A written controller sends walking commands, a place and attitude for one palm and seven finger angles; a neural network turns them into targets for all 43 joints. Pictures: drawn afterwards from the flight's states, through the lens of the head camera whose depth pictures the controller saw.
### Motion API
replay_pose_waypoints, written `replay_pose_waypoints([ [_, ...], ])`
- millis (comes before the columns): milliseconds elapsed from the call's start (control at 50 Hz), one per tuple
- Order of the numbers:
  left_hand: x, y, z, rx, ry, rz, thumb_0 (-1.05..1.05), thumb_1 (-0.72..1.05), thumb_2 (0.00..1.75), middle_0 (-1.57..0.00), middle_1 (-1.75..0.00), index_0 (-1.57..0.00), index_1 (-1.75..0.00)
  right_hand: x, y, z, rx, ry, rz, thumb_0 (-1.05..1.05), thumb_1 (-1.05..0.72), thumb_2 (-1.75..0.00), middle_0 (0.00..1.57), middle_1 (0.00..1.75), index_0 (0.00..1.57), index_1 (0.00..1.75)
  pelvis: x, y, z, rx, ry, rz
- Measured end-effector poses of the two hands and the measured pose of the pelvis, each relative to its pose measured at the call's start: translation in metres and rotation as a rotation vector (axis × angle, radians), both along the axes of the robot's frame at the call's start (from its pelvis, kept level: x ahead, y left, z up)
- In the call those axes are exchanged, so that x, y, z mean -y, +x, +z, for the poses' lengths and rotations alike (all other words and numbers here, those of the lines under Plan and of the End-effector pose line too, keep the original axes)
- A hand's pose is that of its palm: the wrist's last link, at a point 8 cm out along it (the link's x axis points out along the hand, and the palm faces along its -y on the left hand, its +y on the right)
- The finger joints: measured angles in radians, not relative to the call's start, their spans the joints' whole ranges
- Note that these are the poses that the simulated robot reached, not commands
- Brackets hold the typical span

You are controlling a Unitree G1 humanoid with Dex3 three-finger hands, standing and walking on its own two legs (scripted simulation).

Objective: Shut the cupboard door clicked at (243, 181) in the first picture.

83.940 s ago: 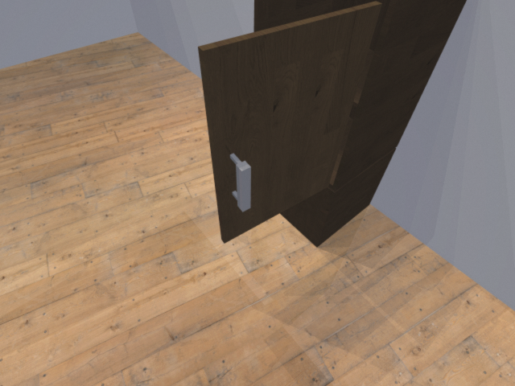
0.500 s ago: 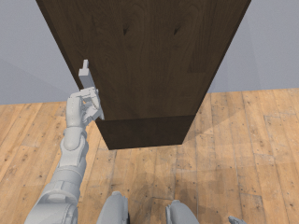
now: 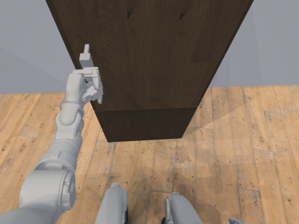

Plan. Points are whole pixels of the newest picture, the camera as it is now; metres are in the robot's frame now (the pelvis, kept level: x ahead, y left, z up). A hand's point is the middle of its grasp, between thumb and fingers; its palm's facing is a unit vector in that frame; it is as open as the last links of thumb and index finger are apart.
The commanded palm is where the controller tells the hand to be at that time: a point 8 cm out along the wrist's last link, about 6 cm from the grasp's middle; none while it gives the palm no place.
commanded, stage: pull the fist back off the door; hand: left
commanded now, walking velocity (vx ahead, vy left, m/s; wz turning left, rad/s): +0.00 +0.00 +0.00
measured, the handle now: (92, 70) +0.53 +0.17 +0.05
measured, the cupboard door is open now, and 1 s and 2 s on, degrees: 0 0 0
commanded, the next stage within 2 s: draw the hand back to the body in 0.98 s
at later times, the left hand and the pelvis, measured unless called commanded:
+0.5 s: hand (107, 88) +0.45 +0.11 +0.07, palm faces +0.05 -1.00 +0.00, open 3.1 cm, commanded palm +0.42 +0.16 +0.06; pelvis -0.05 +0.01 -0.01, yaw -4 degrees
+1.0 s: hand (107, 110) +0.39 +0.11 +0.06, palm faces +0.04 -1.00 +0.00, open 3.1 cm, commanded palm +0.36 +0.16 +0.06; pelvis +0.01 +0.01 +0.02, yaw -5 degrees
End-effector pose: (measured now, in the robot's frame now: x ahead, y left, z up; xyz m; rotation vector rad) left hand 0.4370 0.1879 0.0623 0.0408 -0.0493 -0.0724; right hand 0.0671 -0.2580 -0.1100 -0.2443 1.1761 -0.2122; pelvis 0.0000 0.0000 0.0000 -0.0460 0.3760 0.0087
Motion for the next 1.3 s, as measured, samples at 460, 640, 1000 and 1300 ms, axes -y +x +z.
replay_pose_waypoints([
  [460,0.02,-0.006,0.005,-0.011,-0.028,0.124,0.01,0.88,0.89,-1.35,-1.5,-1.34,-1.5,-0.007,-0.09,0.001,0.011,-0.021,-0.065,0.01,-0.9,-0.9,0.21,0.3,0.2,0.3,-0.01,-0.05,-0.012,0.017,-0.01,-0.057],
  [640,0.019,-0.026,-0.004,-0.011,-0.037,0.142,0.01,0.89,0.9,-1.3,-1.5,-1.31,-1.5,-0.013,-0.101,0.002,-0.019,0.009,-0.12,0.01,-0.9,-0.9,0.21,0.3,0.2,0.3,-0.015,-0.043,-0.005,0.035,0.001,-0.093],
  [1000,0.027,-0.069,-0.005,-0.009,-0.043,0.113,0.01,0.9,0.9,-1.3,-1.5,-1.3,-1.5,-0.016,0.05,0.035,0.197,0.03,0.005,0.01,-0.9,-0.9,0.21,0.3,0.2,0.3,-0.012,0.013,0.022,0.057,0.007,-0.084],
  [1300,0.013,-0.099,0.037,0.003,-0.005,0.118,0.01,0.89,0.9,-1.3,-1.5,-1.3,-1.5,-0.022,0.123,0.058,0.301,0.091,0.046,0.01,-0.91,-0.9,0.2,0.3,0.2,0.3,0.002,0.044,0.041,0.103,0.022,-0.073],
])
